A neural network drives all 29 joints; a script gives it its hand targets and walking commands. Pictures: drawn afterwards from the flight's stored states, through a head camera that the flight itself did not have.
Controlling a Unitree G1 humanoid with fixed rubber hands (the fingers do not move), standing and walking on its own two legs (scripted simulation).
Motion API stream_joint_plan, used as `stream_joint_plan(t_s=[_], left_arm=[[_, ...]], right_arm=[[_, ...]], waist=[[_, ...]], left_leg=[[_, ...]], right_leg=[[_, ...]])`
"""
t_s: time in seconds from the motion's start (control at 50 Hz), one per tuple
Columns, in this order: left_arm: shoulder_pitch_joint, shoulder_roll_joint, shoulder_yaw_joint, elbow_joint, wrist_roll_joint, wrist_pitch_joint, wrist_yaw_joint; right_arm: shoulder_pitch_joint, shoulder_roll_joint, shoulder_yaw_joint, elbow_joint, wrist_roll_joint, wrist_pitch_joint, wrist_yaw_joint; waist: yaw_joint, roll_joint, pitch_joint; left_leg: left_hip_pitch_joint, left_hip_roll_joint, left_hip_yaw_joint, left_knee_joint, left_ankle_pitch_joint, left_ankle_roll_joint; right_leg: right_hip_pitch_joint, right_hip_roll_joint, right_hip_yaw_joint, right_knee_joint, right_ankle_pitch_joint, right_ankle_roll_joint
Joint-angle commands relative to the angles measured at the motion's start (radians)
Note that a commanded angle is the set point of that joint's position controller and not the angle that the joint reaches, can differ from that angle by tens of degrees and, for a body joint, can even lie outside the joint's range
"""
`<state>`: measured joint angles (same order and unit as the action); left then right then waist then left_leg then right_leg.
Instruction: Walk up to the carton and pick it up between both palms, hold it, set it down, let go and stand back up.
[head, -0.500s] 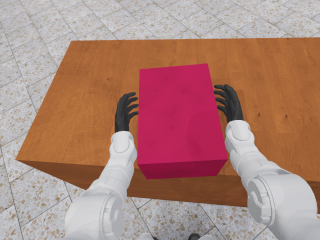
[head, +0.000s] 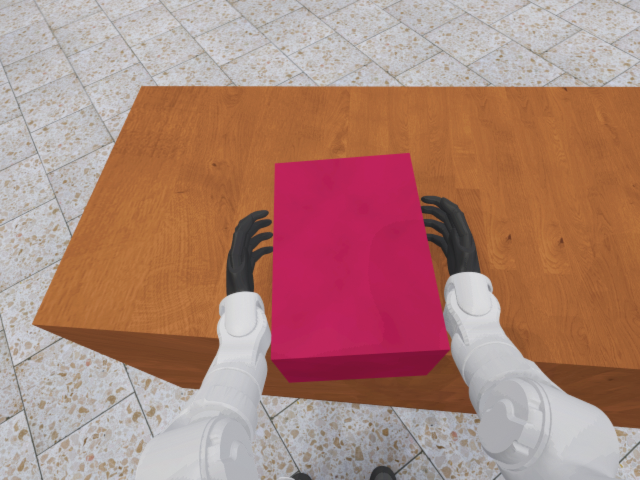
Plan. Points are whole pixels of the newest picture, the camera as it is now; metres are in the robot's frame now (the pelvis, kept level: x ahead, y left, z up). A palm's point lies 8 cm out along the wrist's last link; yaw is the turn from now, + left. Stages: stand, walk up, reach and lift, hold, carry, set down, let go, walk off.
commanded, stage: reach and lift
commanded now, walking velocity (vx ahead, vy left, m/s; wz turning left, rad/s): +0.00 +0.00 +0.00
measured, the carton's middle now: (349, 267) +0.41 +0.02 -0.05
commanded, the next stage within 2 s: none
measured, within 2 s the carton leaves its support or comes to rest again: leaves its support in 1.32 s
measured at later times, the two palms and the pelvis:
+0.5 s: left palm (243, 278) +0.38 +0.15 -0.01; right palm (459, 259) +0.41 -0.13 -0.01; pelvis +0.01 +0.00 +0.00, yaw +1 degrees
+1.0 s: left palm (244, 278) +0.38 +0.15 -0.01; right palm (459, 259) +0.41 -0.13 -0.01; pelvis +0.00 +0.00 +0.00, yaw +1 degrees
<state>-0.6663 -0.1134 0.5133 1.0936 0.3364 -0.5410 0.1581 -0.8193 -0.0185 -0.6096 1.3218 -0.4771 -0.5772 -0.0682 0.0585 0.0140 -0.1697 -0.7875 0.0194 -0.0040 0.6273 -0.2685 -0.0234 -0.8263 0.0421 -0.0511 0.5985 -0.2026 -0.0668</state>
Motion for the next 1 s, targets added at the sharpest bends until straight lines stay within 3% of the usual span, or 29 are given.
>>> stream_joint_plan(t_s=[0.0, 0.06, 0.08, 0.22, 0.34, 0.38, 0.44, 0.52, 0.54, 0.6, 0.62, 0.68, 0.74, 0.78, 0.84, 0.98], left_arm=[[-0.399, -0.436, -0.234, 0.016, 0.098, 0.012, -0.089], [-0.388, -0.445, -0.244, 0.010, 0.101, 0.010, -0.092], [-0.379, -0.452, -0.239, 0.005, 0.102, 0.007, -0.091], [-0.349, -0.473, -0.255, 0.000, 0.106, 0.001, -0.082], [-0.374, -0.463, -0.253, 0.015, 0.101, -0.005, -0.086], [-0.362, -0.464, -0.233, 0.013, 0.116, 0.003, -0.087], [-0.356, -0.478, -0.252, 0.019, 0.103, 0.003, -0.086], [-0.366, -0.465, -0.235, 0.000, 0.109, 0.010, -0.084], [-0.383, -0.471, -0.250, -0.001, 0.099, 0.010, -0.085], [-0.373, -0.466, -0.239, 0.021, 0.107, 0.007, -0.085], [-0.371, -0.460, -0.224, 0.014, 0.109, 0.006, -0.083], [-0.369, -0.473, -0.236, 0.027, 0.103, 0.006, -0.082], [-0.377, -0.476, -0.236, 0.016, 0.104, 0.006, -0.075], [-0.365, -0.482, -0.238, 0.038, 0.104, 0.012, -0.080], [-0.388, -0.478, -0.227, 0.026, 0.099, 0.004, -0.085], [-0.419, -0.498, -0.261, 0.013, 0.073, -0.025, -0.072]], right_arm=[[-0.351, 0.524, 0.216, 0.103, -0.129, -0.024, 0.135], [-0.337, 0.532, 0.222, 0.098, -0.127, -0.029, 0.134], [-0.340, 0.536, 0.226, 0.090, -0.125, -0.035, 0.133], [-0.325, 0.528, 0.237, 0.093, -0.117, -0.051, 0.133], [-0.349, 0.548, 0.234, 0.064, -0.141, -0.061, 0.123], [-0.333, 0.557, 0.243, 0.080, -0.137, -0.054, 0.123], [-0.330, 0.551, 0.227, 0.088, -0.141, -0.057, 0.123], [-0.325, 0.554, 0.232, 0.099, -0.132, -0.048, 0.124], [-0.332, 0.551, 0.216, 0.096, -0.139, -0.050, 0.123], [-0.331, 0.556, 0.224, 0.098, -0.141, -0.048, 0.120], [-0.334, 0.557, 0.231, 0.090, -0.139, -0.048, 0.122], [-0.343, 0.548, 0.222, 0.091, -0.144, -0.055, 0.119], [-0.341, 0.549, 0.227, 0.103, -0.142, -0.059, 0.123], [-0.332, 0.557, 0.216, 0.122, -0.149, -0.054, 0.116], [-0.331, 0.575, 0.231, 0.123, -0.140, -0.055, 0.114], [-0.385, 0.572, 0.260, 0.095, -0.140, -0.098, 0.109]], waist=[[-0.001, -0.071, -0.503], [-0.013, -0.063, -0.497], [-0.002, -0.062, -0.517], [-0.006, -0.031, -0.505], [-0.013, -0.069, -0.508], [-0.001, -0.058, -0.485], [-0.020, -0.050, -0.500], [-0.009, -0.047, -0.485], [-0.021, -0.044, -0.487], [-0.018, -0.052, -0.486], [-0.003, -0.062, -0.495], [-0.020, -0.062, -0.495], [-0.006, -0.045, -0.499], [-0.027, -0.051, -0.472], [-0.009, -0.040, -0.482], [-0.006, -0.055, -0.582]], left_leg=[[0.040, -0.028, 0.102, -0.070, 0.194, 0.007], [0.057, -0.026, 0.099, -0.072, 0.209, 0.001], [0.059, -0.025, 0.097, -0.075, 0.216, 0.000], [0.090, -0.015, 0.088, -0.070, 0.260, -0.010], [0.037, -0.024, 0.091, -0.080, 0.198, 0.004], [0.030, -0.021, 0.094, -0.090, 0.191, 0.009], [0.067, -0.015, 0.087, -0.077, 0.233, -0.004], [0.078, -0.017, 0.090, -0.079, 0.227, -0.001], [0.070, -0.018, 0.089, -0.085, 0.204, -0.004], [0.043, -0.020, 0.089, -0.083, 0.186, 0.004], [0.029, -0.022, 0.088, -0.089, 0.175, 0.008], [0.030, -0.017, 0.086, -0.083, 0.183, 0.005], [0.042, -0.017, 0.090, -0.073, 0.205, 0.002], [0.046, -0.017, 0.084, -0.070, 0.204, -0.003], [0.006, -0.022, 0.086, -0.080, 0.175, 0.003], [0.008, -0.014, 0.081, -0.052, 0.219, -0.001]], right_leg=[[0.636, -0.039, 0.011, -0.002, 0.344, 0.052], [0.640, -0.037, 0.007, -0.005, 0.370, 0.053], [0.646, -0.037, 0.002, -0.005, 0.379, 0.051], [0.621, -0.029, -0.009, -0.015, 0.384, 0.037], [0.651, -0.041, 0.006, -0.015, 0.379, 0.056], [0.667, -0.048, 0.010, -0.016, 0.381, 0.055], [0.637, -0.036, -0.007, -0.018, 0.393, 0.045], [0.627, -0.037, -0.008, -0.026, 0.359, 0.049], [0.615, -0.039, -0.009, -0.032, 0.339, 0.048], [0.630, -0.043, 0.000, -0.027, 0.336, 0.052], [0.633, -0.045, 0.004, -0.026, 0.325, 0.056], [0.619, -0.038, -0.005, -0.020, 0.335, 0.052], [0.598, -0.037, -0.008, -0.023, 0.322, 0.043], [0.614, -0.035, -0.012, -0.018, 0.360, 0.047], [0.630, -0.047, 0.002, -0.012, 0.356, 0.053], [0.615, -0.038, -0.008, 0.007, 0.392, 0.052]])
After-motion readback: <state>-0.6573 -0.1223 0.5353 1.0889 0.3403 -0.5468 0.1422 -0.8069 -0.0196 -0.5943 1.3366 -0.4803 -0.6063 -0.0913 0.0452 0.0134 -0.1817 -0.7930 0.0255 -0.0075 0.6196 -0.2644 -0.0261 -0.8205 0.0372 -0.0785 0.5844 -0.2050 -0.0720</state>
